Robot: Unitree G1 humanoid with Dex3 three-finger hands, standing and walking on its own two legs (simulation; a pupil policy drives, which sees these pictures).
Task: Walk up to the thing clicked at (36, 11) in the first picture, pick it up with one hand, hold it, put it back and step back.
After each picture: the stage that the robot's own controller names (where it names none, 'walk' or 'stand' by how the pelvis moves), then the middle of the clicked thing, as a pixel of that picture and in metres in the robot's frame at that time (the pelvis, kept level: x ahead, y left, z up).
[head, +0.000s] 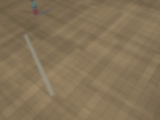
stand; (34, 6) +2.17 +0.62 -0.66
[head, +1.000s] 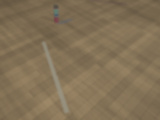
walk; (56, 14) +2.07 +0.25 -0.63
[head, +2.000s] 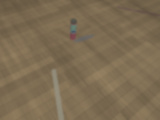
walk; (73, 29) +1.46 +0.04 -0.64
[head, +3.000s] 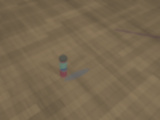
walk; (63, 66) +0.96 +0.11 -0.64
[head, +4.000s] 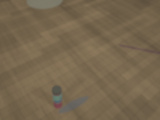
walk; (57, 97) +0.64 +0.13 -0.64
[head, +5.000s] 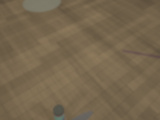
stand; (59, 116) +0.47 +0.12 -0.64
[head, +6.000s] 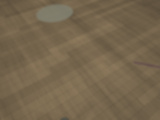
stand; out of the picture +0.43 +0.12 -0.65
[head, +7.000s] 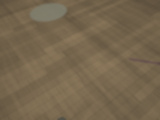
stand; out of the picture +0.42 +0.14 -0.66
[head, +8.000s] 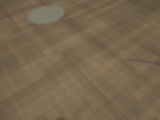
stand; out of the picture +0.43 +0.14 -0.66
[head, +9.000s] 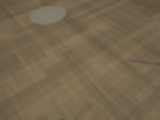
stand; out of the picture +0.42 +0.14 -0.66
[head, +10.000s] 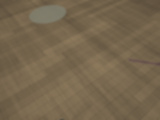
stand; out of the picture +0.42 +0.14 -0.66
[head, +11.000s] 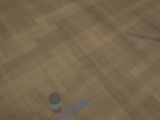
go down; (55, 103) +0.45 +0.13 -0.59
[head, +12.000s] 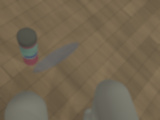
go down; (29, 49) +0.52 +0.15 -0.26
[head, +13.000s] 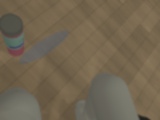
close in; (14, 38) +0.52 +0.16 -0.24
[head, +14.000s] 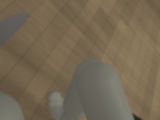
close in; out of the picture +0.51 +0.21 -0.17
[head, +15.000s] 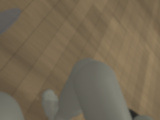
lift; out of the picture +0.50 +0.20 -0.18
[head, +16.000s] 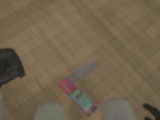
hold; (77, 96) +0.37 +0.01 -0.46
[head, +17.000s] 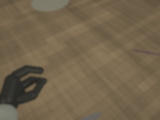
go down; out of the picture +0.31 +0.00 -0.69
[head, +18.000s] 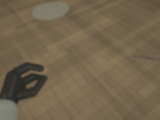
hold; out of the picture +0.29 +0.02 -0.71
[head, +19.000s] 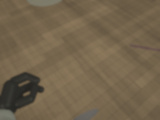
crouch; out of the picture +0.31 +0.01 -0.69
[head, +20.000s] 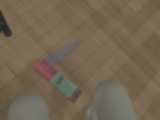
crouch; (58, 80) +0.39 +0.02 -0.37
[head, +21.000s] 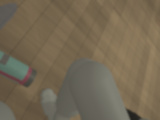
lower; out of the picture +0.40 +0.07 -0.28
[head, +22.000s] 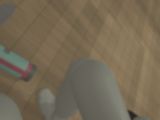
lower; out of the picture +0.42 +0.07 -0.27
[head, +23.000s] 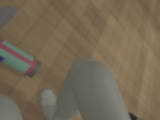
lower; (5, 52) +0.44 +0.05 -0.27
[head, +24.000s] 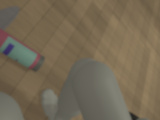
lower; (10, 46) +0.47 +0.04 -0.27
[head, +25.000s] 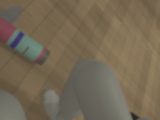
loosen; (17, 40) +0.49 +0.02 -0.27
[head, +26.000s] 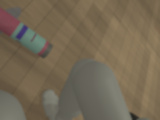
withdraw; (21, 33) +0.52 +0.00 -0.27
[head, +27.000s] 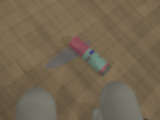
walk; (89, 55) +0.53 -0.10 -0.35
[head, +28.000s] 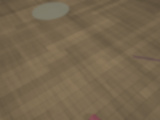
stand; out of the picture +0.43 -0.17 -0.68
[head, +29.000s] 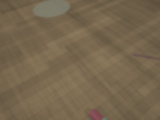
stand; out of the picture +0.47 -0.17 -0.69
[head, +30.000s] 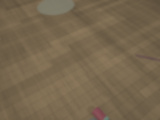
stand; out of the picture +0.47 -0.19 -0.71
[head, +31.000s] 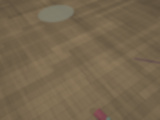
walk; out of the picture +0.50 -0.19 -0.74
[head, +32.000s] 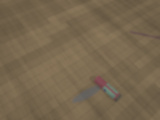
walk; (107, 88) +0.65 -0.28 -0.72
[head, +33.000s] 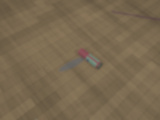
walk; (90, 58) +0.93 -0.15 -0.72
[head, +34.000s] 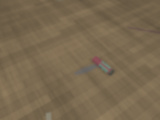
stand; (102, 65) +1.08 -0.20 -0.73
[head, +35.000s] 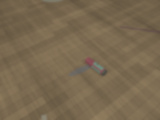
stand; (95, 66) +1.08 -0.16 -0.75
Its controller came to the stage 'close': yes
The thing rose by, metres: 0.00
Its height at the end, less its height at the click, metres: -0.09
